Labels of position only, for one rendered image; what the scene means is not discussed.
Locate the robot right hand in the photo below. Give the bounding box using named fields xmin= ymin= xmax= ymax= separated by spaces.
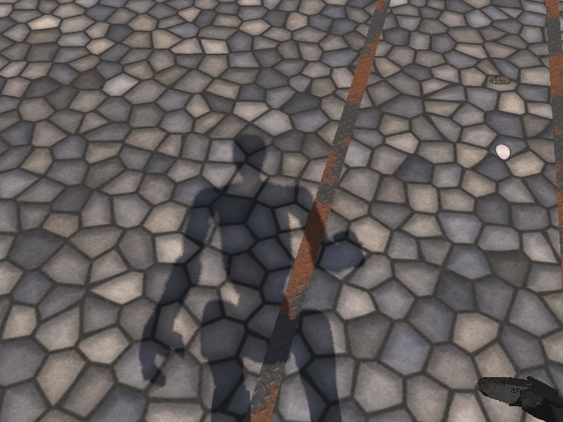
xmin=478 ymin=376 xmax=563 ymax=422

